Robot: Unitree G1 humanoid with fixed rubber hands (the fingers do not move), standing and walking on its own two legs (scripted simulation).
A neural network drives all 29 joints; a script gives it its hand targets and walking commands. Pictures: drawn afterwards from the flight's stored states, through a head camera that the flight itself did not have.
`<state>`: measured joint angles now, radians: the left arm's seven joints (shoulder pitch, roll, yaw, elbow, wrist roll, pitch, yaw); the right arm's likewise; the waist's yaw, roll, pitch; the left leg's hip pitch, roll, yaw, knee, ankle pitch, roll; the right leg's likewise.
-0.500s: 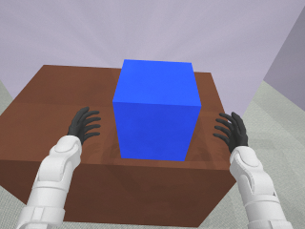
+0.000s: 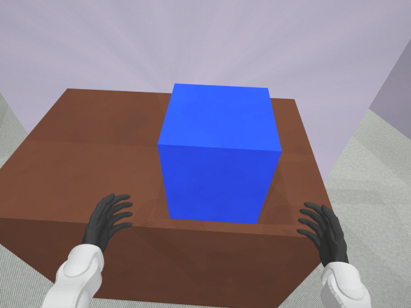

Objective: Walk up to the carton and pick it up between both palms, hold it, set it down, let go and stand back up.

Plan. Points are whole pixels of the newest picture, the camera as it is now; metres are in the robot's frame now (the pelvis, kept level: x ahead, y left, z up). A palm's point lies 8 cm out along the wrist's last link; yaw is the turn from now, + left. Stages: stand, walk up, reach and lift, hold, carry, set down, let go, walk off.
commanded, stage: set down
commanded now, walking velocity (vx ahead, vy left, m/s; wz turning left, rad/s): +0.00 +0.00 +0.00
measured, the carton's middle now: (216, 155) +0.45 +0.00 +0.06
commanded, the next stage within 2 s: let go in 1.10 s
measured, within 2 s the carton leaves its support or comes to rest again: neither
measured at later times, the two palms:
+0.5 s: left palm (97, 271) +0.21 +0.21 -0.01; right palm (327, 285) +0.21 -0.21 -0.02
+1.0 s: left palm (96, 298) +0.17 +0.22 -0.06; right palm out of the picture +0.18 -0.21 -0.07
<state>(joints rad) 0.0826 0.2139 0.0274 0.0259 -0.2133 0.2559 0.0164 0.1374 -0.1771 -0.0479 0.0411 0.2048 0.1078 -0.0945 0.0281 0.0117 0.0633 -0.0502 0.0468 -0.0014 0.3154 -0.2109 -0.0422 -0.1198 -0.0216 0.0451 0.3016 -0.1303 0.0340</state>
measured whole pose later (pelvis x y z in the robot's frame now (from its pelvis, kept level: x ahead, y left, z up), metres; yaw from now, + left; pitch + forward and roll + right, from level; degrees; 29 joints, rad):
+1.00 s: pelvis +0.02 +0.01 +0.00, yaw +0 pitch -4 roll -1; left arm 0.27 0.16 -0.03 0.32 -0.02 0.13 0.04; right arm 0.25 -0.18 -0.04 0.49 0.02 -0.14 0.02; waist 0.02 0.03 0.10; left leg -0.03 0.05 0.01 0.37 -0.27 -0.03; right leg -0.09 -0.02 0.05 0.33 -0.17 0.04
